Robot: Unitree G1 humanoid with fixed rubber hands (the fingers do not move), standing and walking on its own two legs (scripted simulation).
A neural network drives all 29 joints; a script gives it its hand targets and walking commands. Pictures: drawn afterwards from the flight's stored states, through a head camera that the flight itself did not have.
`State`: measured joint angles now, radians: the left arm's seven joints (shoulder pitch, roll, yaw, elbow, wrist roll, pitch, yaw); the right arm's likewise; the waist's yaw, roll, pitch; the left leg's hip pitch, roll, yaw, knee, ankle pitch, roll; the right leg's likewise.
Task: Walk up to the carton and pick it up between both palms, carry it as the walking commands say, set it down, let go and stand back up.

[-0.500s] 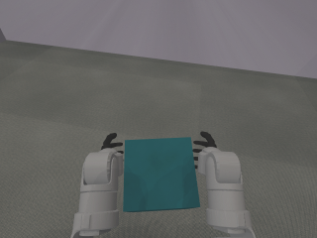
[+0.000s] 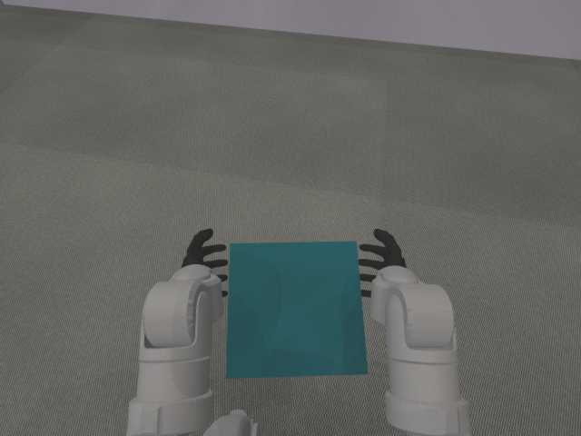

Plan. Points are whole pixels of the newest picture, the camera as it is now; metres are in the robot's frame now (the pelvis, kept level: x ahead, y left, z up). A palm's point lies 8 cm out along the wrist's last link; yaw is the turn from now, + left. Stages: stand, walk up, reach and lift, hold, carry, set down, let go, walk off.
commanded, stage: carry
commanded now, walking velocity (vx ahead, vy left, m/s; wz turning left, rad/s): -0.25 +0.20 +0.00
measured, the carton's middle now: (293, 310) +0.32 -0.01 -0.05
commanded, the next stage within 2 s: none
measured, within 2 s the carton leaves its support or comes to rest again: neither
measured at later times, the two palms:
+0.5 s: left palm out of the picture +0.14 +0.25 +0.08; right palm (290, 432) +0.15 +0.00 +0.06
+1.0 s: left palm out of the picture +0.01 +0.33 +0.10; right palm out of the picture +0.02 +0.08 +0.09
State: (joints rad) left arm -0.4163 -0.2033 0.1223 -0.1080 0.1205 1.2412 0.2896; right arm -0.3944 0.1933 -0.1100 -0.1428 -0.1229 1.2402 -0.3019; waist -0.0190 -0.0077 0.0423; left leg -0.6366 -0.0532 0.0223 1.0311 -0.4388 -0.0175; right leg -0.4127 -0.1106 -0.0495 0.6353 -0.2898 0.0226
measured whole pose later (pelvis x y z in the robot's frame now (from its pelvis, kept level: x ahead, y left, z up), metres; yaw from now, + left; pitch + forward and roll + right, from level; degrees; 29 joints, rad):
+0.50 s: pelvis -0.16 +0.12 +0.00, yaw +0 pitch +3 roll +2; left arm -0.44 -0.21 0.15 -0.07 0.10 1.25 0.34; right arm -0.40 0.20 -0.12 -0.09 -0.17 1.23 -0.25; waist 0.03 0.02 0.01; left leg -0.62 -0.04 0.01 0.98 -0.41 0.00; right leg -0.43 -0.10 -0.09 0.66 -0.27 -0.01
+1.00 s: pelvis -0.29 +0.20 +0.00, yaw -1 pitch +2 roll -1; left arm -0.45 -0.22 0.15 -0.01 0.13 1.27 0.34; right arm -0.41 0.20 -0.14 -0.01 -0.18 1.25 -0.23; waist 0.04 0.03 -0.08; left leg -0.44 0.02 0.04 0.54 -0.13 0.02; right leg -0.34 -0.02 -0.06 0.57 -0.25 0.01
